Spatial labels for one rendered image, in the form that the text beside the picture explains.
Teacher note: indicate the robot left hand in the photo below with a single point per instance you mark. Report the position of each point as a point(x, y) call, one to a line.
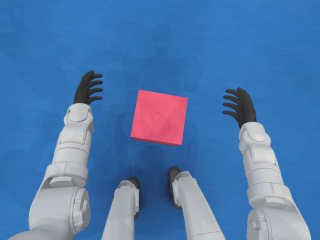
point(83, 92)

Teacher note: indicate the carton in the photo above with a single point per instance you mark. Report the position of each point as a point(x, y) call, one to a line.
point(159, 118)

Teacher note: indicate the right robot foot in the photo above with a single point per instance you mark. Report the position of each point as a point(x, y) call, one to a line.
point(172, 173)

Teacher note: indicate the left robot upper arm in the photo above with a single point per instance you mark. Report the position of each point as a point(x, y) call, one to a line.
point(58, 214)

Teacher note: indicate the robot left forearm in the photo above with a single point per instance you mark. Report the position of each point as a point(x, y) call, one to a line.
point(69, 164)

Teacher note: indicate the robot right hand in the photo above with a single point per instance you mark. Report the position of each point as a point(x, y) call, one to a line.
point(244, 108)

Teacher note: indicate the right robot upper arm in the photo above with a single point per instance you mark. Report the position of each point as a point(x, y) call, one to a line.
point(265, 223)

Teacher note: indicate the robot right forearm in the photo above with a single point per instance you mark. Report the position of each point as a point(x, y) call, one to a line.
point(265, 183)

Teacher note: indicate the robot left shin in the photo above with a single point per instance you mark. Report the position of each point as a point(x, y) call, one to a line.
point(125, 183)

